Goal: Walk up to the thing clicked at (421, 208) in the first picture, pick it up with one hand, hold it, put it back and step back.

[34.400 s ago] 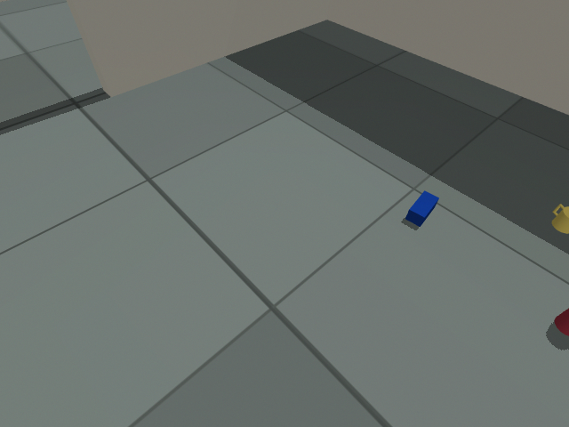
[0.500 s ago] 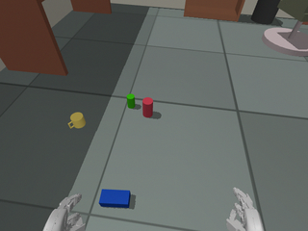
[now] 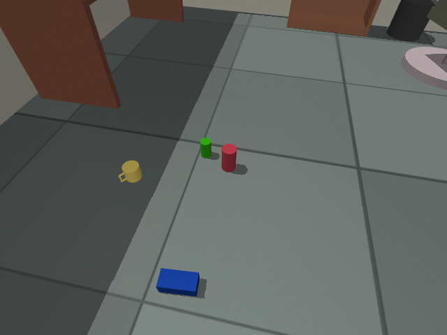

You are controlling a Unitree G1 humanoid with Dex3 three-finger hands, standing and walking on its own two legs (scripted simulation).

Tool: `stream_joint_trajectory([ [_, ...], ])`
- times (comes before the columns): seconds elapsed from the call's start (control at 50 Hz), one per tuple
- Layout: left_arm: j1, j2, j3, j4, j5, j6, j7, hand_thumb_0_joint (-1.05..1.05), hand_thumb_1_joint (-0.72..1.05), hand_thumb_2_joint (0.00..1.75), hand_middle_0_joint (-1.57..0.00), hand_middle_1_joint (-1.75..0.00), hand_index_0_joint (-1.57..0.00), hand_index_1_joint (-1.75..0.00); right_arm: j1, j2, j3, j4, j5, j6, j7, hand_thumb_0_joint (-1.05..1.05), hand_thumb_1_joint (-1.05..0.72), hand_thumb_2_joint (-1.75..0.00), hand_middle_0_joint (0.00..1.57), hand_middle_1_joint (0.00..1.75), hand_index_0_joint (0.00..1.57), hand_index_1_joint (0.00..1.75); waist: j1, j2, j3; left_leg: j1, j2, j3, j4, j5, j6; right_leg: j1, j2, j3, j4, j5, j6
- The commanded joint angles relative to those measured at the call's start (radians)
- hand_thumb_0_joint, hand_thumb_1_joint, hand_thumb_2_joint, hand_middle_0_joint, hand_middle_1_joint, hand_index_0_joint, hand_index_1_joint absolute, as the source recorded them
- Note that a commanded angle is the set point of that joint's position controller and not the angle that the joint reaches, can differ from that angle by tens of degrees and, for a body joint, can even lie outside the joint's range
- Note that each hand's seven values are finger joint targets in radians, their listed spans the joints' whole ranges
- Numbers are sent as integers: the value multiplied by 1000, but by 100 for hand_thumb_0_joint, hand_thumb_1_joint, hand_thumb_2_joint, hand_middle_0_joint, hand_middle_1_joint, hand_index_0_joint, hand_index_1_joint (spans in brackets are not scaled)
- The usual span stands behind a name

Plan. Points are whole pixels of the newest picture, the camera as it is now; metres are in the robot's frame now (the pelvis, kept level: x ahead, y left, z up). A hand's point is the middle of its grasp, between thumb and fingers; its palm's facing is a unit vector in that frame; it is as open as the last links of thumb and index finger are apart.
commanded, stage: stand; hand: left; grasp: from above
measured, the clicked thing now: (178, 282) +0.44 +0.21 -0.72
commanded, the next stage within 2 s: none
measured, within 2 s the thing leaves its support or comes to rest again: neither
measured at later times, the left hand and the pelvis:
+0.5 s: hand out of the picture +0.04 +0.24 -0.14, palm faces +0.04 -0.94 -0.34, open 7.4 cm; pelvis -0.01 +0.00 +0.02, yaw +1 degrees
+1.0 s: hand out of the picture +0.06 +0.24 -0.14, palm faces +0.02 -0.94 -0.33, open 7.4 cm; pelvis +0.00 -0.01 +0.02, yaw +0 degrees
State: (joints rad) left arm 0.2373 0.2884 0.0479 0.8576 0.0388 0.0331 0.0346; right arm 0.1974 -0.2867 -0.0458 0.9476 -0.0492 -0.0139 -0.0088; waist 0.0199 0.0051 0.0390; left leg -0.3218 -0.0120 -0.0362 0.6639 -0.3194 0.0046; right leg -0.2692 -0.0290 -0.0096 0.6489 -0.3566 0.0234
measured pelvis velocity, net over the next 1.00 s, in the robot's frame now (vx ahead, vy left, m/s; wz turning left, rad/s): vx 0.00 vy -0.01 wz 0.01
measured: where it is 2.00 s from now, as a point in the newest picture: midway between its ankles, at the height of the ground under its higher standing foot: outside the picture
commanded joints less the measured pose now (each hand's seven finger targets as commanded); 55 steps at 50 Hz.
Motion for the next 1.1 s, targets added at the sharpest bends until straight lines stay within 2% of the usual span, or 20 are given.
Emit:
stream_joint_trajectory([
  [0.0,-54,159,42,-10,-3,-49,10,0,90,90,-20,-30,-20,-30,-58,-172,-39,-47,11,-25,-20,0,-90,-90,20,30,20,30,0,8,-51,85,75,-111,-190,156,48,44,-66,79,-195,155,-53],
  [0.02,-61,163,40,7,-4,-49,9,0,90,90,-20,-30,-20,-30,-54,-170,-35,-35,12,-23,-21,0,-90,-90,20,30,20,30,-10,10,-43,95,74,-108,-210,160,45,48,-65,79,-208,168,-50],
  [0.08,-63,168,37,61,-7,-46,11,0,90,90,-20,-30,-20,-30,-48,-173,-31,0,16,-18,-24,0,-90,-90,20,30,20,30,-12,27,-30,104,87,-120,-260,155,41,91,-62,67,-234,168,-43],
  [0.12,-59,169,33,93,-8,-48,11,0,90,90,-20,-30,-20,-30,-62,-174,-29,18,20,-16,-25,0,-90,-90,20,30,20,30,-4,23,-27,123,90,-117,-269,172,38,108,-71,69,-260,172,-41],
  [0.16,-66,176,32,121,-9,-47,10,0,90,90,-20,-30,-20,-30,-49,-177,-26,39,21,-14,-25,0,-90,-90,20,30,20,30,-11,20,-19,125,91,-114,-294,155,33,128,-70,69,-275,178,-36],
  [0.2,-64,177,29,145,-8,-47,9,0,90,90,-20,-30,-20,-30,-60,-181,-26,51,25,-15,-25,0,-90,-90,20,30,20,30,-5,24,-10,137,93,-118,-311,167,28,133,-72,68,-289,174,-37],
  [0.26,-73,179,25,174,-7,-48,7,0,90,90,-20,-30,-20,-30,-63,-179,-24,71,25,-11,-24,0,-90,-90,20,30,20,30,-7,14,10,140,94,-113,-327,134,23,130,-73,68,-318,146,-35],
  [0.36,-91,195,25,202,-9,-51,5,0,90,90,-20,-30,-20,-30,-76,-187,-22,92,26,-7,-21,0,-90,-90,20,30,20,30,-11,10,13,149,95,-112,-345,122,24,140,-79,73,-351,146,-32],
  [0.5,-108,202,20,226,-10,-53,3,0,90,90,-20,-30,-20,-30,-88,-194,-15,111,27,-7,-18,0,-90,-90,20,30,20,30,-10,3,8,165,99,-108,-355,154,19,150,-82,69,-370,152,-29],
  [0.58,-117,211,23,236,-13,-50,1,0,90,90,-20,-30,-20,-30,-84,-201,-12,123,27,-5,-18,0,-90,-90,20,30,20,30,-9,15,12,142,103,-111,-374,114,19,166,-84,70,-368,144,-34],
  [0.68,-120,211,19,244,-17,-52,-2,0,90,90,-20,-30,-20,-30,-93,-205,-5,126,31,-12,-16,0,-90,-90,20,30,20,30,-5,7,-12,174,109,-108,-370,200,19,177,-88,69,-366,192,-35],
  [0.84,-140,222,19,249,-19,-54,-5,0,90,90,-20,-30,-20,-30,-92,-216,0,137,32,-11,-18,0,-90,-90,20,30,20,30,-13,2,-18,191,111,-98,-363,229,20,173,-91,72,-377,217,-32],
  [0.86,-143,224,20,249,-19,-56,-5,0,90,90,-20,-30,-20,-30,-97,-218,0,137,32,-12,-17,0,-90,-90,20,30,20,30,-12,3,-23,191,114,-100,-361,259,20,185,-93,70,-375,236,-33],
  [0.9,-143,222,19,253,-19,-54,-6,0,90,90,-20,-30,-20,-30,-100,-219,1,137,31,-10,-17,0,-90,-90,20,30,20,30,-13,7,-13,179,110,-99,-368,206,19,175,-89,68,-380,204,-31],
  [1.02,-143,224,19,253,-21,-55,-9,0,90,90,-20,-30,-20,-30,-98,-223,4,139,34,-10,-15,0,-90,-90,20,30,20,30,-15,13,-10,172,113,-99,-373,201,19,181,-92,71,-386,201,-33],
  [1.08,-156,232,21,247,-22,-57,-10,0,90,90,-20,-30,-20,-30,-98,-220,7,139,32,-13,-16,0,-90,-90,20,30,20,30,-14,10,-32,183,120,-98,-368,254,19,196,-97,70,-376,229,-37],
])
